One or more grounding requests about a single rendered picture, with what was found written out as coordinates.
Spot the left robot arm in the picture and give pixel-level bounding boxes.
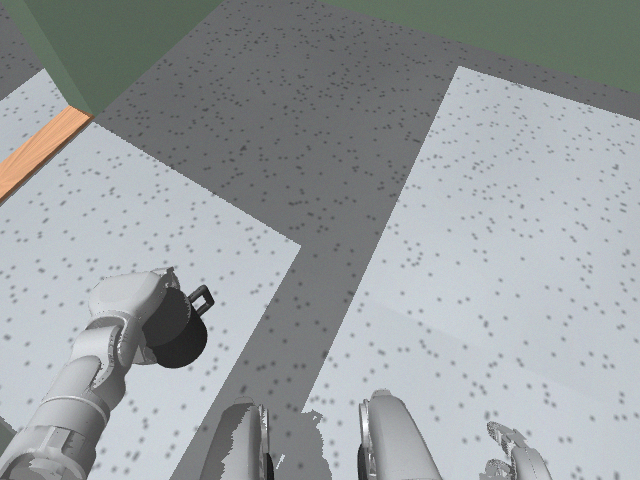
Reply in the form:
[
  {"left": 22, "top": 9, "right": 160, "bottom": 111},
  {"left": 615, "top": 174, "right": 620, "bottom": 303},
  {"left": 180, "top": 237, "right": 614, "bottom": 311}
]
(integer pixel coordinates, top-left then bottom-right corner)
[{"left": 0, "top": 311, "right": 142, "bottom": 480}]

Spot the left robot hand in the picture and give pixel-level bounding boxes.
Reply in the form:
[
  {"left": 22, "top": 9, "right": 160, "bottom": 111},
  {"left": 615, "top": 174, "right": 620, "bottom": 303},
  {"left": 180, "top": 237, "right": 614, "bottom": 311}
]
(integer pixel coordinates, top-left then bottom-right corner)
[{"left": 88, "top": 266, "right": 180, "bottom": 365}]

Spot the mug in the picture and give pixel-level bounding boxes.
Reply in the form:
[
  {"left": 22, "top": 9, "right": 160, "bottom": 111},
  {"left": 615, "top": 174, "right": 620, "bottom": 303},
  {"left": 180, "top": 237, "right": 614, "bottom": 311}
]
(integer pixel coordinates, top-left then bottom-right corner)
[{"left": 141, "top": 285, "right": 214, "bottom": 369}]

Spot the right robot hand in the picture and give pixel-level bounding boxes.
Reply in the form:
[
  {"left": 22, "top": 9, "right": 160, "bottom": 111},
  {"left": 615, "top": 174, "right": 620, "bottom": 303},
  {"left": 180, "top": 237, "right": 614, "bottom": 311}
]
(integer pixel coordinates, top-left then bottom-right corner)
[{"left": 479, "top": 422, "right": 552, "bottom": 480}]

